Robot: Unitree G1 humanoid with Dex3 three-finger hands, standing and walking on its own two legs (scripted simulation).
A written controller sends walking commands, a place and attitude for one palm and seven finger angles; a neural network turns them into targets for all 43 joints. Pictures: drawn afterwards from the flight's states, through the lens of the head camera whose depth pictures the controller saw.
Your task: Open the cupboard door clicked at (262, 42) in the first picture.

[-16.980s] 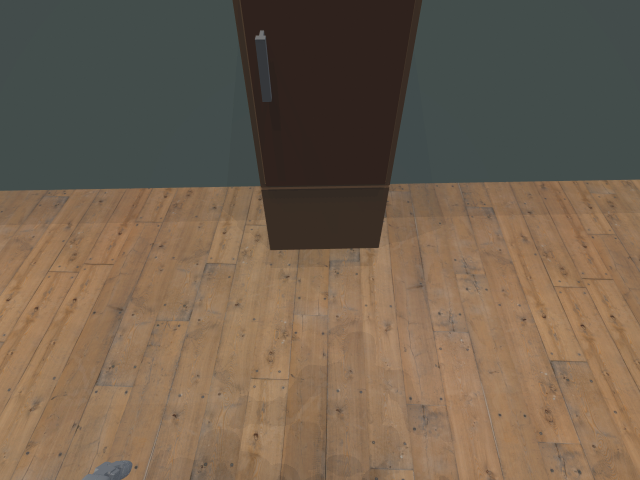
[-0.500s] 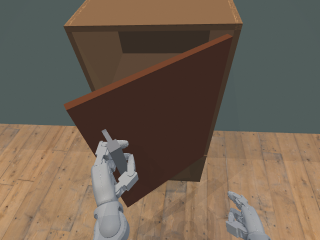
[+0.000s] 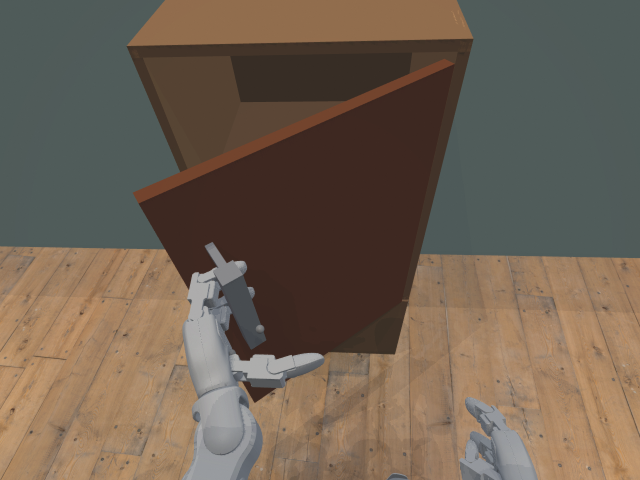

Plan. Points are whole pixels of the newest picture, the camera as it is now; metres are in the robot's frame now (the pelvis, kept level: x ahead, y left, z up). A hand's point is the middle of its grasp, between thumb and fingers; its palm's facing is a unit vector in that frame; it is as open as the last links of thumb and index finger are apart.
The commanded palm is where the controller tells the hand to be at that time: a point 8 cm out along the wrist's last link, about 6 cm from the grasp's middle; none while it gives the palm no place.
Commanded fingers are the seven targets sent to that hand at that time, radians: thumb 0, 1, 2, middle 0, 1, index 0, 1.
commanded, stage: open thumb and fingers to let go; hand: left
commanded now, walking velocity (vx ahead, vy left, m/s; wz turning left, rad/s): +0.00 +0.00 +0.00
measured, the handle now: (235, 297) +0.32 +0.13 +0.06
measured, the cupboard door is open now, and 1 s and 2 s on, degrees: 38 38 38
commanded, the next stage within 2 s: slide the hand sideways off the handle in 0.22 s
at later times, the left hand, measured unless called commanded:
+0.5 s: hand (245, 348) +0.25 +0.10 +0.07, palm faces -0.02 -1.00 -0.06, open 16.3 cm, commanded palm +0.23 +0.13 +0.07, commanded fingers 0.00 -0.50 0.30 -0.15 -0.30 -0.15 -0.30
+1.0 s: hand (228, 374) +0.22 +0.12 +0.07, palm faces -0.05 -1.00 +0.00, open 16.3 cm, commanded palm +0.19 +0.17 +0.07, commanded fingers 0.00 -0.50 0.30 -0.15 -0.30 -0.15 -0.30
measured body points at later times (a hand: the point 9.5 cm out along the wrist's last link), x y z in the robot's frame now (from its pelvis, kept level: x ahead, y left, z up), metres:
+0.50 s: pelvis -0.01 +0.03 -0.01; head +0.03 +0.01 +0.44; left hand +0.25 +0.15 +0.08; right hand +0.18 -0.18 -0.10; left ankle -0.02 +0.15 -0.70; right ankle +0.05 -0.07 -0.70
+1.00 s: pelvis +0.01 +0.04 -0.01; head +0.06 +0.03 +0.43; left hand +0.22 +0.17 +0.07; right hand +0.20 -0.17 -0.09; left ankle -0.02 +0.15 -0.70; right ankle +0.05 -0.07 -0.70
